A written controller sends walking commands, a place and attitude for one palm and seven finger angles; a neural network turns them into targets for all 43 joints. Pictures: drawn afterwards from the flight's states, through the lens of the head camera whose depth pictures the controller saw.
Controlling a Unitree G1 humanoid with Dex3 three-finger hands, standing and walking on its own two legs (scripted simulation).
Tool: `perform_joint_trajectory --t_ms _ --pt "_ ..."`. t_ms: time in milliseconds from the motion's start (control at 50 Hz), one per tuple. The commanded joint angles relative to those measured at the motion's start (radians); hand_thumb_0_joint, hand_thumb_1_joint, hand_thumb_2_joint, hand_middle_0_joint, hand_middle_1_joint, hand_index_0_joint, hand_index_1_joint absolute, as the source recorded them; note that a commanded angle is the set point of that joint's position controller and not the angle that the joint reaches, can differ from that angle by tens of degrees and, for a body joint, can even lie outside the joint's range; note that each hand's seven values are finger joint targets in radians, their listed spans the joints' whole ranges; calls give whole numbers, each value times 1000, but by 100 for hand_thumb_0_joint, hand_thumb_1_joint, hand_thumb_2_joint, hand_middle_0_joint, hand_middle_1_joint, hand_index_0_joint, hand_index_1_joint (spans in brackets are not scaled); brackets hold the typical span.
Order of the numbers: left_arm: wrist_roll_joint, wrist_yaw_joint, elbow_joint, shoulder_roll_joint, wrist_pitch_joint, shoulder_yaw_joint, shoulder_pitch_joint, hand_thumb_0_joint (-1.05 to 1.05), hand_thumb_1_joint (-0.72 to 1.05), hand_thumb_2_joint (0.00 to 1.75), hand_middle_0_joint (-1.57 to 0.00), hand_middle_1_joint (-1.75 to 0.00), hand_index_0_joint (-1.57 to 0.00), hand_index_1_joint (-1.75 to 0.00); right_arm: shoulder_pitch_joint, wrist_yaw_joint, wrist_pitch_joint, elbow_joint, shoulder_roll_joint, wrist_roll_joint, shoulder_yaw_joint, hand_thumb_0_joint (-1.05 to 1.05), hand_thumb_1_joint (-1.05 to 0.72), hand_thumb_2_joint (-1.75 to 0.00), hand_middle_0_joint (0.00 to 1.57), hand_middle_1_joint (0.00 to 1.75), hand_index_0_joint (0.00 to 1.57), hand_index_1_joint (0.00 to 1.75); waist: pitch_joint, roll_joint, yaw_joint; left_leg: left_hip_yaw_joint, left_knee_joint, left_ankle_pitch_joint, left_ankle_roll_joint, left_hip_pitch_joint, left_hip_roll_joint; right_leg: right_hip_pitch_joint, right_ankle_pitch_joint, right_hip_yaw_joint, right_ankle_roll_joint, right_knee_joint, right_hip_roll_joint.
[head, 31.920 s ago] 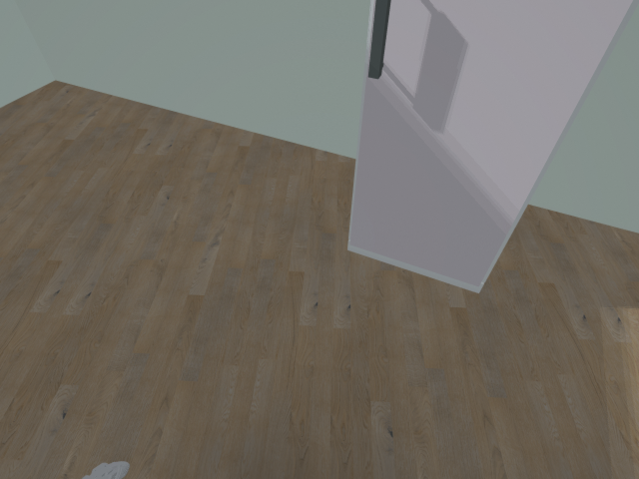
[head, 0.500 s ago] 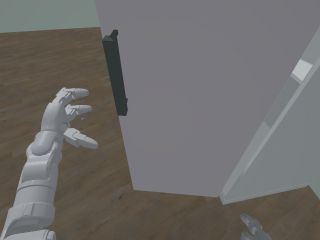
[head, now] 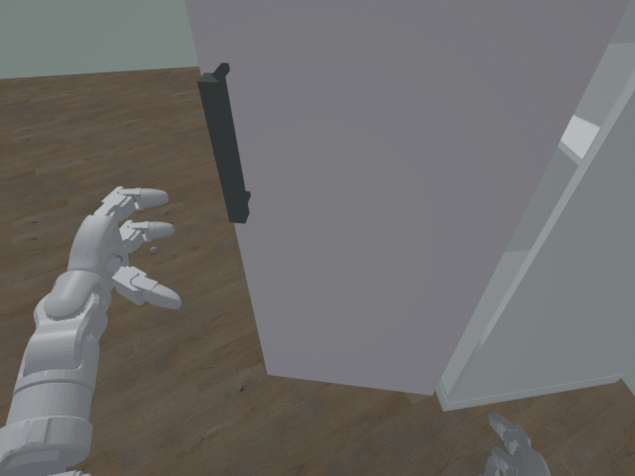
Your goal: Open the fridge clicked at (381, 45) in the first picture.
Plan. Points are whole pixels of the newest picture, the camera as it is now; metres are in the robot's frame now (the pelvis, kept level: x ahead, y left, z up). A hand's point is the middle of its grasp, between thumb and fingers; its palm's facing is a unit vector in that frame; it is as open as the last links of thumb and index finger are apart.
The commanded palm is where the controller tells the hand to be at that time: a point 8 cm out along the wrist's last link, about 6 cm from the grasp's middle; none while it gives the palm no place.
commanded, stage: slip the hand off the handle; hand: left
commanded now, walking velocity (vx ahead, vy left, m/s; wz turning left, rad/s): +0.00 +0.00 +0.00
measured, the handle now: (232, 149) +0.52 +0.18 +0.16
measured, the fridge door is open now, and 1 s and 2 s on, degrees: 74 74 74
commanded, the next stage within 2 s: draw the hand back to the body in 0.14 s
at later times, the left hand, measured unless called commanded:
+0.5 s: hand (140, 254) +0.33 +0.25 +0.14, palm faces +0.09 -1.00 -0.02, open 14.7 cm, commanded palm +0.28 +0.29 +0.14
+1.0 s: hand (89, 293) +0.26 +0.27 +0.14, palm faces +0.38 -0.89 -0.25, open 13.3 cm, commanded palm +0.22 +0.30 +0.16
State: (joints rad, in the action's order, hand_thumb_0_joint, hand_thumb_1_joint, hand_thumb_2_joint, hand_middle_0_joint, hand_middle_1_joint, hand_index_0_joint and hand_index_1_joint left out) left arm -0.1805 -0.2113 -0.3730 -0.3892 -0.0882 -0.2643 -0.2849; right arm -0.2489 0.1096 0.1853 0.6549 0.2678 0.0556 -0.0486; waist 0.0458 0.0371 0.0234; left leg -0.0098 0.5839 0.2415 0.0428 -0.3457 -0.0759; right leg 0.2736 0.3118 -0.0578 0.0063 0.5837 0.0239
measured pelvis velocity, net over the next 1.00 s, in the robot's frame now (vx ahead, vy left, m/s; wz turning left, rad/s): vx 0.01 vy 0.02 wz -0.02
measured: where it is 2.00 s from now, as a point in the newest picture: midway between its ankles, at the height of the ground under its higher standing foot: outside the picture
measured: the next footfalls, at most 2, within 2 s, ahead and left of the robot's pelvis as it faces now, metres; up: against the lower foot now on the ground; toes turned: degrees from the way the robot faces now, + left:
none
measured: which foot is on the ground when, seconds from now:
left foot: down 0.00-1.00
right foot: down 0.00-1.00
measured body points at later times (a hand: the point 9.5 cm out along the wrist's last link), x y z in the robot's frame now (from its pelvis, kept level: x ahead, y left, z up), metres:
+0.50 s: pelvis +0.02 +0.01 +0.00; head +0.00 +0.00 +0.45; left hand +0.32 +0.30 +0.14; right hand +0.18 -0.23 -0.08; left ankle +0.04 +0.15 -0.73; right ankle +0.00 -0.12 -0.73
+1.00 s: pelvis +0.01 +0.02 +0.01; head +0.00 +0.01 +0.46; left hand +0.23 +0.32 +0.16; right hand +0.20 -0.20 -0.06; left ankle +0.04 +0.15 -0.73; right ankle +0.00 -0.12 -0.73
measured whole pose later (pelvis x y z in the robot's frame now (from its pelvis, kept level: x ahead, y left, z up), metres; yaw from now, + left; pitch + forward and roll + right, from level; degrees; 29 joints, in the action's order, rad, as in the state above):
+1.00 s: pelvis +0.01 +0.02 +0.01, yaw -1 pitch -3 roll +0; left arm -0.10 0.04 0.16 -0.32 0.03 -0.29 0.19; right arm -0.21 0.11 0.21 0.66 0.22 -0.01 -0.06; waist 0.00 0.02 0.07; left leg 0.02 0.49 0.23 0.03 -0.21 -0.05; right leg 0.14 0.28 -0.03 0.03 0.47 0.04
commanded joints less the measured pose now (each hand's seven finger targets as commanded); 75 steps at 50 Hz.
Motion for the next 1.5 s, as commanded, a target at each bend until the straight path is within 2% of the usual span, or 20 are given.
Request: perform_joint_trajectory --t_ms 0,60,140,240,260,280,300,400,480,540,640,740,760,800,880,940,1040,1160,1340,1480 --pt "-37 -36 170 -243 72 -99 -337 0 -55 20 -25 -115 -25 -115 98 11 65 -149 122 7 50 0 -90 -90 20 30 20 30 185 -43 -10 45 -58 -40 -76 96 79 13 -114 46 0 -133 -20" --pt "-46 -50 120 -293 65 -159 -284 0 -55 20 -25 -115 -25 -115 90 9 63 -150 132 5 58 0 -90 -90 20 30 20 30 178 -90 7 48 -48 -49 -78 57 78 -2 -123 66 7 -129 -12" --pt "-29 -47 203 -263 90 -119 -348 0 -55 20 -25 -115 -25 -115 89 2 72 -168 125 5 59 0 -90 -90 20 30 20 30 202 5 -1 47 -50 -73 -80 101 80 26 -152 46 -1 -106 -21" --pt "-38 -49 249 -270 126 -148 -284 0 -55 20 -25 -115 -25 -115 74 -1 88 -166 126 1 66 0 -90 -90 20 30 20 30 240 13 6 50 -40 -123 -79 126 78 8 -220 34 -4 -82 -30" --pt "-207 -69 326 -155 192 -191 -355 0 -55 20 -25 -115 -25 -115 76 7 108 -170 118 -1 61 0 -90 -90 20 30 20 30 259 -44 -6 40 -29 -134 -70 139 85 -32 -250 33 -7 -96 -34" --pt "-204 -83 253 -218 214 -226 -303 0 -55 20 -25 -115 -25 -115 78 11 119 -148 124 -3 59 0 -90 -90 20 30 20 30 255 -45 12 40 -26 -123 -66 131 80 -35 -257 41 -6 -81 -32" --pt "-210 -93 243 -192 223 -209 -268 0 -55 20 -25 -115 -25 -115 77 10 124 -147 121 -2 57 0 -90 -90 20 30 20 30 238 -31 16 40 -31 -117 -65 124 81 -32 -256 36 -8 -75 -32" --pt "-83 -60 332 -154 148 -109 -108 0 -55 20 -25 -115 -25 -115 83 -13 126 -176 109 -4 57 0 -90 -90 20 30 20 30 183 74 34 46 -56 -167 -68 116 76 14 -274 7 -13 -50 -27" --pt "-138 -57 503 -164 99 -169 -55 0 -55 20 -25 -115 -25 -115 109 -11 130 -206 110 -4 54 0 -90 -90 20 30 20 30 244 -6 42 37 -58 -215 -71 155 72 -43 -324 -4 -13 -56 -35" --pt "-158 -46 555 -162 101 -190 -62 0 -55 20 -25 -115 -25 -115 118 -1 137 -194 102 -6 47 0 -90 -90 20 30 20 30 215 -26 34 29 -68 -193 -65 174 69 -23 -290 -11 -12 -66 -46" --pt "-123 -42 576 -98 66 -111 -36 0 -55 20 -25 -115 -25 -115 125 6 137 -174 90 -6 34 0 -90 -90 20 30 20 30 136 77 20 20 -92 -135 -58 179 70 16 -211 -13 -17 -89 -43" --pt "-135 -70 616 -97 -1 -105 15 0 -37 29 -24 -104 -24 -104 142 18 132 -182 89 -3 25 0 -90 -90 20 30 20 30 133 39 26 10 -107 -111 -61 183 70 -9 -190 -19 -16 -110 -41" --pt "-13 76 674 -207 82 -156 72 0 -33 31 -24 -102 -24 -102 150 13 123 -175 88 -41 31 0 -90 -90 20 30 20 30 39 -19 36 36 -120 -85 -67 168 81 15 -145 22 -5 -191 -35" --pt "12 167 632 -103 117 -104 199 0 -26 34 -24 -98 -24 -98 167 13 107 -167 74 -49 23 0 -90 -90 20 30 20 30 13 -58 28 26 -143 -57 -65 163 77 -5 -120 3 -4 -178 -26" --pt "68 252 763 -149 175 -133 221 0 -12 41 -24 -89 -24 -89 170 8 78 -159 70 -63 32 0 -90 -90 20 30 20 30 115 39 38 47 -166 -93 -65 235 70 -89 -153 15 -8 -190 -19" --pt "94 289 808 -142 205 -120 244 0 -1 46 -23 -83 -23 -83 177 8 76 -154 66 -69 33 0 -90 -90 20 30 20 30 107 80 39 49 -188 -100 -62 258 70 -106 -155 12 -11 -200 -22" --pt "114 315 824 -120 229 -106 321 0 17 55 -22 -73 -22 -73 180 9 71 -138 68 -73 43 0 -90 -90 20 30 20 30 56 70 37 51 -215 -93 -63 268 68 -113 -146 9 -9 -221 -25" --pt "110 313 788 -137 240 -157 471 0 39 65 -22 -60 -22 -60 189 9 51 -131 72 -74 57 0 -90 -90 20 30 20 30 -6 -47 50 61 -228 -110 -72 254 64 -128 -162 9 1 -253 -27" --pt "112 313 918 -143 254 -190 563 0 72 81 -21 -41 -21 -41 192 3 42 -148 56 -77 62 0 -90 -90 20 30 20 30 12 28 54 78 -216 -166 -70 283 68 -154 -230 11 2 -248 -23" --pt "112 313 925 -126 238 -184 616 0 90 90 -20 -30 -20 -30 181 8 38 -147 54 -78 63 0 -90 -90 20 30 20 30 -26 5 48 83 -212 -188 -74 289 68 -143 -261 9 7 -258 -22"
